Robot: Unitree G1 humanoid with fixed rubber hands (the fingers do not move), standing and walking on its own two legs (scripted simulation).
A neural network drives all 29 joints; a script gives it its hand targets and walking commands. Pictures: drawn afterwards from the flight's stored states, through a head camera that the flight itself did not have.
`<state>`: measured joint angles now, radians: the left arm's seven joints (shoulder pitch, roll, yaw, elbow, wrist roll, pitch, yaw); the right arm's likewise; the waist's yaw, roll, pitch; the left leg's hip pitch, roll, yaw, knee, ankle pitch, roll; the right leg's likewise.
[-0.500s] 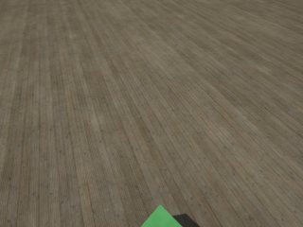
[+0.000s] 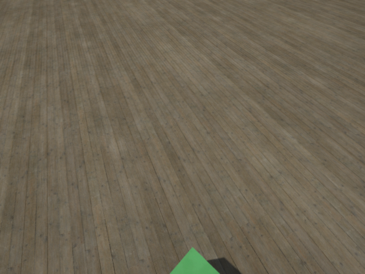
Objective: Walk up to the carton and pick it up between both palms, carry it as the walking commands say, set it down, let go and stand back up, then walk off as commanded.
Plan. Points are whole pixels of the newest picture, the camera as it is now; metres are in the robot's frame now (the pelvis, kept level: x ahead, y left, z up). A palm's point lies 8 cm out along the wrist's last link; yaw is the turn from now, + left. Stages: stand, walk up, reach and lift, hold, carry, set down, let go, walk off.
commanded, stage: stand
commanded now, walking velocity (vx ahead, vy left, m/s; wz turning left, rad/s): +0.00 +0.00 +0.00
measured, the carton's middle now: out of the picture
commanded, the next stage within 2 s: walk off in 1.06 s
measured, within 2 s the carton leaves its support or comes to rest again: rests again in 1.80 s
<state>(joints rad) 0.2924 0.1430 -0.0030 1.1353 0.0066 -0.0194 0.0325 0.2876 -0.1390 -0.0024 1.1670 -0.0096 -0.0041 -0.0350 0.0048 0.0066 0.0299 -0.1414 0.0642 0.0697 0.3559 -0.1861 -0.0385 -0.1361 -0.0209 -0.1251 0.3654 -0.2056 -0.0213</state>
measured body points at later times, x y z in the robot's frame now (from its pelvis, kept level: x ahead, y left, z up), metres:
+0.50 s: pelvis +0.01 -0.01 +0.00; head +0.02 -0.01 +0.45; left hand -0.01 +0.20 -0.16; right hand -0.02 -0.22 -0.17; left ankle +0.00 +0.14 -0.75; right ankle +0.00 -0.10 -0.75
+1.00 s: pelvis +0.02 -0.01 +0.00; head +0.03 -0.02 +0.45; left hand +0.00 +0.20 -0.16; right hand -0.01 -0.22 -0.17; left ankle +0.00 +0.14 -0.75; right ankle +0.00 -0.10 -0.75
